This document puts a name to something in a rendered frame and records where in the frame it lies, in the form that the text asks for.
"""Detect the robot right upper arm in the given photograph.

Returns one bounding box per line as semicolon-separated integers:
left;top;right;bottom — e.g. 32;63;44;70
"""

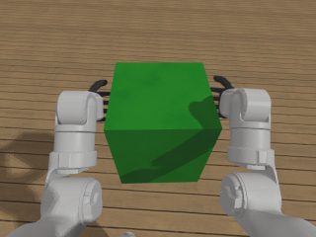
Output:
219;172;316;237

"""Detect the left robot hand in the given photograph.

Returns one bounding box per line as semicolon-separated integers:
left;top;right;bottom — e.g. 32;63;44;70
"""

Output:
88;80;111;121

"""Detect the robot left upper arm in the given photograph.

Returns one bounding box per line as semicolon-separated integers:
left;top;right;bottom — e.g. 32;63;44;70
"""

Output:
6;177;103;237

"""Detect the robot left forearm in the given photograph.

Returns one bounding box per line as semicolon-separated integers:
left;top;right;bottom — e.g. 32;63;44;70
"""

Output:
40;91;104;216

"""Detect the robot right forearm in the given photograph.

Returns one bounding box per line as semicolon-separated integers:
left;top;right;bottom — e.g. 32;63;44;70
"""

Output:
219;88;281;207

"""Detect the right robot hand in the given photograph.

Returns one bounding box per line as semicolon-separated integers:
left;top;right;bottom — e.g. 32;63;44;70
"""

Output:
210;75;234;119

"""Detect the carton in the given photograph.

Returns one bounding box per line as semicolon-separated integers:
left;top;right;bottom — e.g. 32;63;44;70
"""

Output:
104;62;222;184

